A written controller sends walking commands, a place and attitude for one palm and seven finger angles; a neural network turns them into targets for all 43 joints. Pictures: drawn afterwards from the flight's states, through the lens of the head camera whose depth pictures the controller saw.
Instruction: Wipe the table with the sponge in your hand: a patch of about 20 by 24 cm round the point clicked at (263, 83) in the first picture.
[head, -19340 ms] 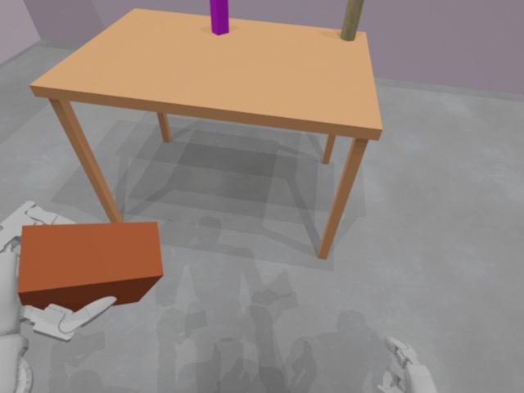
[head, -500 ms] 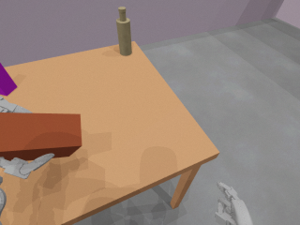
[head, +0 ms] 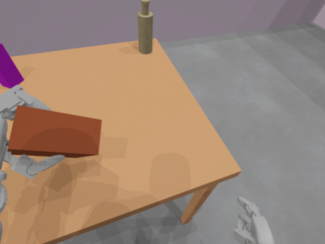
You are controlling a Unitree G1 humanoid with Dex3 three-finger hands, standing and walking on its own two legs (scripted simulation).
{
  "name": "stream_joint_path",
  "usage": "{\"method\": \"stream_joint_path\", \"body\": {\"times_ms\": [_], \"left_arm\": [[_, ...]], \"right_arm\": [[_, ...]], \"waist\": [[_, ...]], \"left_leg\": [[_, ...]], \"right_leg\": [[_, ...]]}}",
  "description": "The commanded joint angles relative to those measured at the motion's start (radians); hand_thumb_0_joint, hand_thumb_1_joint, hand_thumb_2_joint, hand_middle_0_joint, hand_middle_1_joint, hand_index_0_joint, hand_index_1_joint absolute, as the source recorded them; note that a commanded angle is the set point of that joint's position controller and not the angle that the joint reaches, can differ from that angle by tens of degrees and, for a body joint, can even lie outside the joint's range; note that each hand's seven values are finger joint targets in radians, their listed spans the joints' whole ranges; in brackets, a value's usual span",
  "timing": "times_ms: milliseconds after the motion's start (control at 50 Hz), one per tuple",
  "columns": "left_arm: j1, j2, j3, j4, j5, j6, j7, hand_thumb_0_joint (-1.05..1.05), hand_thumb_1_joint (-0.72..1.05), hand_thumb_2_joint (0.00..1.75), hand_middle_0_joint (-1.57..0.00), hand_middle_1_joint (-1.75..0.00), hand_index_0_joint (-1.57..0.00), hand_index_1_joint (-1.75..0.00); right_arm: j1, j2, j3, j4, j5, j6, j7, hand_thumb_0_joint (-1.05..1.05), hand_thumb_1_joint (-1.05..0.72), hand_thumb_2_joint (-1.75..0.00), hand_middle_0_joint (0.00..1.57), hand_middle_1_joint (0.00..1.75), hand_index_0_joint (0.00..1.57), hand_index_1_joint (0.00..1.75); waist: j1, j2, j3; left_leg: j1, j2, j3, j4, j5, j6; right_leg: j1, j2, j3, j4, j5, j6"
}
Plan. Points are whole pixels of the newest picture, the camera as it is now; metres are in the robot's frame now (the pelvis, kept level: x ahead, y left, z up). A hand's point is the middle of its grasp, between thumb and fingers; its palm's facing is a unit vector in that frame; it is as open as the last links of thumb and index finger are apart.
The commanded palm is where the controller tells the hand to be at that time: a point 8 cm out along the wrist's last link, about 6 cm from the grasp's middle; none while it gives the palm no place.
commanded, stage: come to a stop and stand still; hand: left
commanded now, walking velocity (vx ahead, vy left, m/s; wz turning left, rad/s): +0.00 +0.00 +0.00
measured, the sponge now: (65, 138) +0.26 +0.23 +0.15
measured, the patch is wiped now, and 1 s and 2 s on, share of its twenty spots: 0.00 0.00 0.00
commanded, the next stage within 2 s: look again from close up in 0.56 s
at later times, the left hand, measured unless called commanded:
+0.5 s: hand (23, 140) +0.24 +0.28 +0.17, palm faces +0.35 -0.84 -0.41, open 10.5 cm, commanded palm +0.17 +0.31 +0.18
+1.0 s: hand (33, 153) +0.22 +0.26 +0.16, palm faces +0.31 -0.87 -0.39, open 10.5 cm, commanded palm +0.16 +0.30 +0.18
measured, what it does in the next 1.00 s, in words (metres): stands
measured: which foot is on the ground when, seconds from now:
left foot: down 0.00-1.00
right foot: down 0.00-1.00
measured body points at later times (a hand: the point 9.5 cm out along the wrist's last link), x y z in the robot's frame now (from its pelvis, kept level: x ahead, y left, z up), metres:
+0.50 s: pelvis +0.01 +0.03 +0.00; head +0.05 +0.07 +0.44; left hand +0.21 +0.33 +0.19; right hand +0.19 -0.18 -0.07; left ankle +0.01 +0.09 -0.74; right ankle +0.02 -0.09 -0.74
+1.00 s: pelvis +0.00 +0.02 +0.00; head +0.01 +0.05 +0.45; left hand +0.20 +0.31 +0.18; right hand +0.17 -0.20 -0.06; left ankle +0.01 +0.09 -0.74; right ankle +0.02 -0.09 -0.74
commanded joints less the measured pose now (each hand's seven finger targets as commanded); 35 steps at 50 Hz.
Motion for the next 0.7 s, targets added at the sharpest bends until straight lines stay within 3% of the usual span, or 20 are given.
{"method": "stream_joint_path", "body": {"times_ms": [0,20,40,100,200,220,240,260,300,320,360,420,460,540,560,580,620,640,660,680], "left_arm": [[-0.154,0.129,0.135,-0.091,-0.067,-0.063,0.019,0.0,0.1,1.3,-1.2,-1.6,-1.2,-1.6],[-0.013,0.097,0.119,-0.152,-0.082,-0.066,0.014,0.0,0.1,1.3,-1.2,-1.6,-1.2,-1.6],[0.098,0.0,0.054,-0.183,-0.096,-0.064,0.007,0.0,0.1,1.3,-1.2,-1.6,-1.2,-1.6],[0.198,0.024,0.035,-0.358,-0.089,-0.065,0.009,0.0,0.1,1.3,-1.2,-1.6,-1.2,-1.6],[0.129,0.154,0.202,-0.316,-0.082,-0.061,0.047,0.0,0.1,1.3,-1.2,-1.6,-1.2,-1.6],[0.107,0.154,0.198,-0.308,-0.085,-0.063,0.046,0.0,0.1,1.3,-1.2,-1.6,-1.2,-1.6],[0.064,0.198,0.232,-0.33,-0.077,-0.062,0.055,0.0,0.1,1.3,-1.2,-1.6,-1.2,-1.6],[0.05,0.147,0.182,-0.321,-0.083,-0.067,0.046,0.0,0.1,1.3,-1.2,-1.6,-1.2,-1.6],[0.009,0.172,0.181,-0.356,-0.076,-0.072,0.04,0.0,0.1,1.3,-1.2,-1.6,-1.2,-1.6],[0.006,0.163,0.16,-0.377,-0.073,-0.073,0.037,0.0,0.1,1.3,-1.2,-1.6,-1.2,-1.6],[0.032,0.102,0.104,-0.412,-0.068,-0.073,0.033,0.0,0.1,1.3,-1.2,-1.6,-1.2,-1.6],[0.093,0.061,0.068,-0.43,-0.061,-0.064,0.035,0.0,0.1,1.3,-1.2,-1.6,-1.2,-1.6],[0.14,0.009,0.036,-0.368,-0.061,-0.051,0.036,0.0,0.1,1.3,-1.2,-1.6,-1.2,-1.6],[0.122,0.072,0.123,-0.274,-0.057,-0.032,0.048,0.0,0.1,1.3,-1.2,-1.6,-1.2,-1.6],[0.107,0.034,0.084,-0.251,-0.068,-0.034,0.042,0.0,0.1,1.3,-1.2,-1.6,-1.2,-1.6],[0.087,0.071,0.111,-0.26,-0.067,-0.034,0.042,0.0,0.1,1.3,-1.2,-1.6,-1.2,-1.6],[0.069,0.063,0.1,-0.261,-0.073,-0.031,0.039,0.0,0.1,1.3,-1.2,-1.6,-1.2,-1.6],[0.064,0.074,0.113,-0.276,-0.069,-0.029,0.044,0.0,0.1,1.3,-1.2,-1.6,-1.2,-1.6],[0.061,0.033,0.069,-0.281,-0.075,-0.035,0.038,0.0,0.1,1.3,-1.2,-1.6,-1.2,-1.6],[0.05,0.055,0.074,-0.317,-0.073,-0.037,0.039,0.0,0.1,1.3,-1.2,-1.6,-1.2,-1.6]], "right_arm": [[-0.024,-0.134,-0.069,-0.137,0.014,-0.031,0.026,0.0,-0.9,-0.9,0.2,0.3,0.2,0.3],[-0.02,-0.132,-0.07,-0.148,0.018,-0.031,0.04,0.0,-0.9,-0.9,0.2,0.3,0.2,0.3],[-0.053,-0.118,-0.068,-0.147,0.029,-0.037,0.057,0.0,-0.9,-0.9,0.2,0.3,0.2,0.3],[-0.063,-0.123,-0.061,-0.175,0.022,-0.035,0.072,0.0,-0.9,-0.9,0.2,0.3,0.2,0.3],[-0.087,-0.122,-0.048,-0.175,0.014,-0.029,0.024,0.0,-0.9,-0.9,0.2,0.3,0.2,0.3],[-0.083,-0.115,-0.043,-0.179,0.016,-0.025,0.014,0.0,-0.9,-0.9,0.2,0.3,0.2,0.3],[-0.099,-0.119,-0.041,-0.176,0.019,-0.021,0.007,0.0,-0.9,-0.9,0.2,0.3,0.2,0.3],[-0.076,-0.112,-0.038,-0.177,0.016,-0.016,0.001,0.0,-0.9,-0.9,0.2,0.3,0.2,0.3],[-0.058,-0.113,-0.039,-0.18,0.013,-0.024,0.002,0.0,-0.9,-0.9,0.2,0.3,0.2,0.3],[-0.054,-0.11,-0.037,-0.183,0.012,-0.03,0.006,0.0,-0.9,-0.9,0.2,0.3,0.2,0.3],[-0.056,-0.112,-0.035,-0.177,0.009,-0.037,0.012,0.0,-0.9,-0.9,0.2,0.3,0.2,0.3],[-0.04,-0.12,-0.044,-0.172,0.007,-0.047,0.027,0.0,-0.9,-0.9,0.2,0.3,0.2,0.3],[-0.04,-0.122,-0.04,-0.165,0.005,-0.037,0.03,0.0,-0.9,-0.9,0.2,0.3,0.2,0.3],[-0.072,-0.12,-0.039,-0.168,0.015,-0.011,0.02,0.0,-0.9,-0.9,0.2,0.3,0.2,0.3],[-0.059,-0.117,-0.033,-0.177,0.011,0.004,0.013,0.0,-0.9,-0.9,0.2,0.3,0.2,0.3],[-0.053,-0.121,-0.041,-0.179,0.013,0.007,0.008,0.0,-0.9,-0.9,0.2,0.3,0.2,0.3],[-0.059,-0.113,-0.038,-0.187,0.016,0.009,0.002,0.0,-0.9,-0.9,0.2,0.3,0.2,0.3],[-0.091,-0.113,-0.031,-0.186,0.021,0.006,0.001,0.0,-0.9,-0.9,0.2,0.3,0.2,0.3],[-0.079,-0.11,-0.025,-0.189,0.012,0.009,-0.002,0.0,-0.9,-0.9,0.2,0.3,0.2,0.3],[-0.071,-0.115,-0.03,-0.191,0.012,0.005,-0.002,0.0,-0.9,-0.9,0.2,0.3,0.2,0.3]], "waist": [[-0.025,0.141,-0.224],[-0.018,0.124,-0.256],[-0.016,0.136,-0.299],[-0.013,0.017,-0.232],[-0.022,-0.021,-0.16],[-0.025,0.004,-0.15],[-0.028,0.06,-0.156],[-0.027,0.114,-0.159],[-0.023,0.204,-0.185],[-0.021,0.216,-0.199],[-0.019,0.212,-0.23],[-0.02,0.157,-0.215],[-0.025,0.146,-0.19],[-0.022,0.087,-0.13],[-0.027,0.068,-0.131],[-0.028,0.052,-0.13],[-0.031,0.028,-0.143],[-0.03,0.065,-0.139],[-0.033,0.084,-0.162],[-0.032,0.103,-0.168]], "left_leg": [[0.035,0.076,-0.059,-0.048,0.135,-0.025],[0.052,0.076,-0.054,-0.047,0.146,-0.018],[0.102,0.083,-0.059,-0.066,0.179,-0.014],[0.022,0.103,-0.081,-0.108,0.172,-0.013],[-0.017,0.119,-0.123,-0.157,0.184,-0.041],[-0.012,0.118,-0.124,-0.154,0.205,-0.044],[0.012,0.123,-0.126,-0.159,0.216,-0.05],[0.001,0.133,-0.137,-0.165,0.228,-0.052],[0.034,0.134,-0.125,-0.134,0.324,-0.059],[0.058,0.13,-0.115,-0.111,0.372,-0.062],[0.128,0.139,-0.115,-0.1,0.416,-0.068],[0.125,0.157,-0.123,-0.099,0.476,-0.075],[0.115,0.16,-0.124,-0.134,0.414,-0.087],[0.043,0.158,-0.113,-0.162,0.297,-0.098],[0.006,0.15,-0.128,-0.165,0.225,-0.093],[-0.007,0.146,-0.128,-0.161,0.203,-0.091],[0.006,0.128,-0.112,-0.137,0.189,-0.076],[0.032,0.118,-0.101,-0.143,0.166,-0.076],[0.03,0.116,-0.106,-0.143,0.152,-0.07],[0.033,0.114,-0.11,-0.139,0.167,-0.064]], "right_leg": [[0.104,-0.147,0.195,-0.032,0.134,-0.009],[0.127,-0.155,0.201,-0.026,0.162,0.008],[0.121,-0.137,0.184,0.004,0.163,0.008],[0.155,-0.125,0.144,-0.001,0.155,0.016],[0.133,-0.107,0.113,0.032,0.116,0.011],[0.126,-0.11,0.118,0.033,0.125,0.011],[0.109,-0.1,0.125,0.055,0.113,0.01],[0.116,-0.104,0.101,0.06,0.101,0.01],[0.129,-0.107,0.102,0.067,0.125,0.005],[0.13,-0.109,0.1,0.06,0.135,0.004],[0.094,-0.102,0.083,0.055,0.087,0.003],[0.099,-0.101,0.074,0.061,0.083,0.006],[0.06,-0.087,0.062,0.075,0.019,0.01],[0.074,-0.085,0.072,0.05,0.054,0.016],[0.096,-0.092,0.064,0.02,0.056,0.015],[0.12,-0.094,0.074,0.013,0.092,0.012],[0.128,-0.113,0.104,-0.013,0.143,0.006],[0.097,-0.105,0.119,-0.019,0.125,0.004],[0.112,-0.11,0.104,-0.027,0.12,0.002],[0.125,-0.108,0.116,-0.024,0.144,-0.001]]}}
